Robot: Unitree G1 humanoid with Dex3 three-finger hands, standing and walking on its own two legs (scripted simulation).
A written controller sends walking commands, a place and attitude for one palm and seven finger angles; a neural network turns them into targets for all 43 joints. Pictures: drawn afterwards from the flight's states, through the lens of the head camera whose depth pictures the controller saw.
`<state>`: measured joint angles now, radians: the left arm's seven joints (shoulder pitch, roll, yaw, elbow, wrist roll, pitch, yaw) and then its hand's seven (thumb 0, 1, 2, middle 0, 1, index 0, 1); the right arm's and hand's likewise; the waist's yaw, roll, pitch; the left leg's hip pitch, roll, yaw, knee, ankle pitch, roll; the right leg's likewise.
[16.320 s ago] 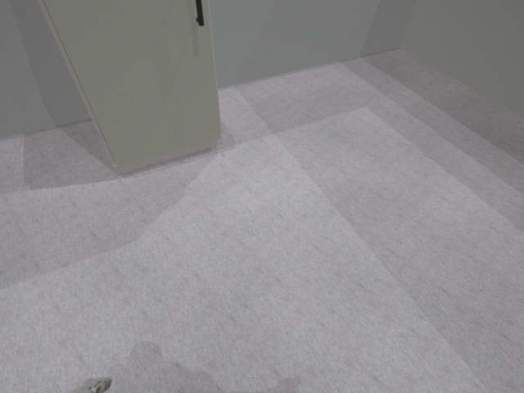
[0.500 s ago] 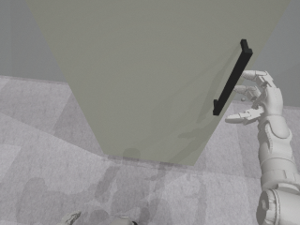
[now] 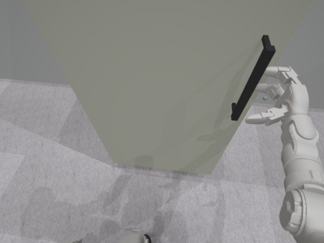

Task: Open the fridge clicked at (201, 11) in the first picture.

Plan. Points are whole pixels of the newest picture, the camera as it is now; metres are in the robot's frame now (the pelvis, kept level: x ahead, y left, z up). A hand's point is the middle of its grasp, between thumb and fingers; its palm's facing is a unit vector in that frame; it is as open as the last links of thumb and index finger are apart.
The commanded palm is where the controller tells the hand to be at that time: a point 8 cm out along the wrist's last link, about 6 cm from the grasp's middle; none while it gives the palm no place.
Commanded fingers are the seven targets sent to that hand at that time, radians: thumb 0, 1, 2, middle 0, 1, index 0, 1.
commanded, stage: slide the fingers in behind the handle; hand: right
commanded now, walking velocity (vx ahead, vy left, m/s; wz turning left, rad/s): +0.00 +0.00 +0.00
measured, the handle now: (247, 84) +0.50 -0.15 +0.10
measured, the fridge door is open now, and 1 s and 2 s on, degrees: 0 0 0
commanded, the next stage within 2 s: grip the handle and tug to test in 1.86 s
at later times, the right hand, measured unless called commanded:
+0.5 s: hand (259, 99) +0.46 -0.17 +0.10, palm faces -0.02 +1.00 +0.00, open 13.9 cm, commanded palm +0.43 -0.21 +0.11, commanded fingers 0.00 0.50 -0.30 0.30 1.20 0.30 1.20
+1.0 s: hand (252, 98) +0.46 -0.15 +0.10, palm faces +0.00 +1.00 -0.01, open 13.9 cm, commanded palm +0.42 -0.19 +0.11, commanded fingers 0.00 0.50 -0.30 0.30 1.20 0.30 1.20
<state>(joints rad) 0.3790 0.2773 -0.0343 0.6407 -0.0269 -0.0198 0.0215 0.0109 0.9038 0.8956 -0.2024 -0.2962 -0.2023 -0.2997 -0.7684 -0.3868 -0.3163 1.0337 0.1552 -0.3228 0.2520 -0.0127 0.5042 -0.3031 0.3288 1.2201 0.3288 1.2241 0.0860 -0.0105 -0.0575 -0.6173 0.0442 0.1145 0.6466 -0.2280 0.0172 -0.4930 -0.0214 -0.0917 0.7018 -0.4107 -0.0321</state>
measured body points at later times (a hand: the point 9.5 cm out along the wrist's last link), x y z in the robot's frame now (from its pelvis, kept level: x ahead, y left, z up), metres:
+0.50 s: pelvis +0.00 +0.00 +0.00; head +0.07 +0.00 +0.44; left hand +0.05 +0.26 -0.12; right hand +0.45 -0.22 +0.11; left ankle +0.05 +0.11 -0.72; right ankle -0.04 -0.09 -0.72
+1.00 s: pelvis +0.00 +0.00 +0.00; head +0.07 +0.01 +0.44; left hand +0.07 +0.26 -0.12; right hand +0.45 -0.21 +0.11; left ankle +0.05 +0.11 -0.72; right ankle -0.04 -0.09 -0.72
